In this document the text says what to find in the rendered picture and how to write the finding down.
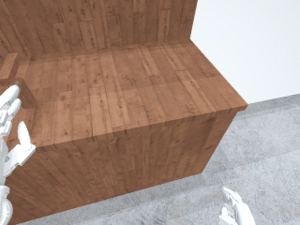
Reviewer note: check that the left robot forearm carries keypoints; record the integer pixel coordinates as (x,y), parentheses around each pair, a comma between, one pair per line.
(6,209)

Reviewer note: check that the robot right hand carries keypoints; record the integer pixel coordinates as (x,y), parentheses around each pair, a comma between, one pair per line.
(239,215)

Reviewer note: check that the robot left hand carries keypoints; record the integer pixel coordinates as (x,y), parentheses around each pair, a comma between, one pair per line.
(9,106)

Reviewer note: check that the counter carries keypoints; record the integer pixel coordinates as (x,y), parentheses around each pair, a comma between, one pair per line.
(115,96)

